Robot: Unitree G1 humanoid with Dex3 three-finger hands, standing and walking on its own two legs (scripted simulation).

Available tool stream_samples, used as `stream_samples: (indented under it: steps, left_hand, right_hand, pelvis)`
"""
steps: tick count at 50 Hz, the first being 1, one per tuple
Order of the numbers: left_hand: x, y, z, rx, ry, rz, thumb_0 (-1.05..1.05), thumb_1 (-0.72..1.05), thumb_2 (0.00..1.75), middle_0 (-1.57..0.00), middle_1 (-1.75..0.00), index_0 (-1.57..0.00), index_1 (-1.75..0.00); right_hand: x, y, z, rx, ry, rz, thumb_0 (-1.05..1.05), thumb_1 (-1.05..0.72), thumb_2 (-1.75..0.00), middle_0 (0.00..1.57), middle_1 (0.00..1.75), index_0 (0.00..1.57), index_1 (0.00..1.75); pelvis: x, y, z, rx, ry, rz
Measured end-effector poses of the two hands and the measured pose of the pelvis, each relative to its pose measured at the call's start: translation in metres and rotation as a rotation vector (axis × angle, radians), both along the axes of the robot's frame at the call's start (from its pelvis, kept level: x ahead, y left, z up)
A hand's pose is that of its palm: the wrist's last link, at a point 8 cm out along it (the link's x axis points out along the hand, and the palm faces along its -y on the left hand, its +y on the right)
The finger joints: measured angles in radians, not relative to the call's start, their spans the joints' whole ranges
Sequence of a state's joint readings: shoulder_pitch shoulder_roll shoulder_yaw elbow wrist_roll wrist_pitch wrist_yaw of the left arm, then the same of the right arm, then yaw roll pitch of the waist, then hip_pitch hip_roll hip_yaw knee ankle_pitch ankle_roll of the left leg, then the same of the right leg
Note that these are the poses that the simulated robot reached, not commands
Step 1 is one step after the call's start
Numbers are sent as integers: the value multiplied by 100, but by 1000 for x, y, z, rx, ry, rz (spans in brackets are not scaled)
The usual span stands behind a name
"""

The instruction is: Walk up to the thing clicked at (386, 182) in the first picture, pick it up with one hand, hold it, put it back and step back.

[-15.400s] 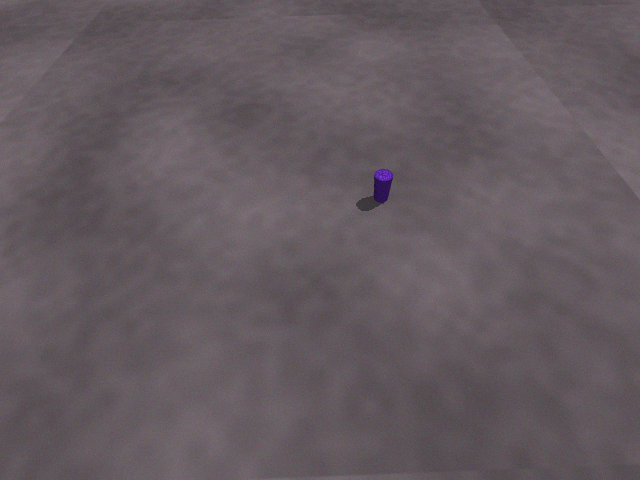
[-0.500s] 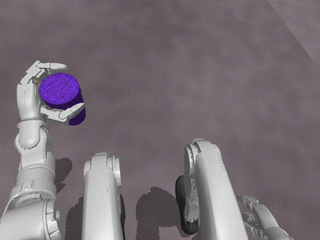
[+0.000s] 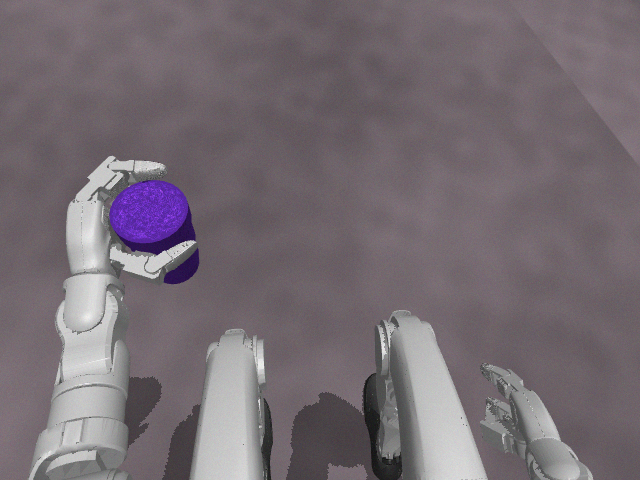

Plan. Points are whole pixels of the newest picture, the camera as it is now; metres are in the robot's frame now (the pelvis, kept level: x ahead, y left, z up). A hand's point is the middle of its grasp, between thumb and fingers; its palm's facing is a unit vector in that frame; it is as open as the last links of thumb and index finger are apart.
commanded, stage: lift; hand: left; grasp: from the side
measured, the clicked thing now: (164, 239) +0.41 +0.19 -0.05
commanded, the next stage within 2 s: hold in 1.42 s
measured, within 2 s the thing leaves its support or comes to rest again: neither
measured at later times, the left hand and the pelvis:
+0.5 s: hand (72, 152) +0.40 +0.18 +0.16, palm faces +0.10 -0.99 -0.04, open 10.8 cm; pelvis +0.04 +0.00 +0.15, yaw +0 degrees
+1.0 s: hand (23, 90) +0.40 +0.17 +0.23, palm faces +0.08 -1.00 -0.03, open 10.8 cm; pelvis +0.05 +0.00 +0.21, yaw +1 degrees
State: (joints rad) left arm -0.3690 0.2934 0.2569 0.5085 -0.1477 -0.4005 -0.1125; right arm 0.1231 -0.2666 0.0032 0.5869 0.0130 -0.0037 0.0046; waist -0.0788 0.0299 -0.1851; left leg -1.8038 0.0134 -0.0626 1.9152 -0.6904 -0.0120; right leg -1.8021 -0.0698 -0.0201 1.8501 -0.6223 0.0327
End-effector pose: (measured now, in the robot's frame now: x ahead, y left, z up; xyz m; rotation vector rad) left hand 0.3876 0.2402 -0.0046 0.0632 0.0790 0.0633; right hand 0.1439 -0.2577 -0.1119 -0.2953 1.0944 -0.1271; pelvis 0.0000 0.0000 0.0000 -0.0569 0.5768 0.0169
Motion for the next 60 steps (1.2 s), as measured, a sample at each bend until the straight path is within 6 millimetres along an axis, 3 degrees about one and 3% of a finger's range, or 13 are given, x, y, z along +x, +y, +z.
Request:
stream_samples:
  steps: [13,24,39,60]
  left_hand:
    - [-19,-7,97,-9,12,19,-3,-41,102,-75,-97,-66,-96]
    - [-16,-5,169,-22,-15,34,-3,-41,102,-74,-97,-66,-96]
    - [-19,-8,214,-31,-1,15,-3,-42,102,-74,-98,-65,-97]
    - [-15,-16,258,-39,-12,11,-3,-42,102,-74,-98,-65,-97]
  right_hand:
    - [24,11,84,23,-85,-21,0,-91,-90,21,30,20,30]
    - [32,15,153,18,-122,-19,0,-90,-90,21,30,20,30]
    - [24,15,195,27,-88,-19,0,-91,-90,21,30,20,30]
    - [41,15,235,29,-128,-18,0,-91,-90,21,30,20,30]
  pelvis:
    - [19,0,80,7,-86,1]
    - [35,1,141,7,-183,4]
    - [47,2,186,17,-273,3]
    - [60,-4,224,30,-374,5]
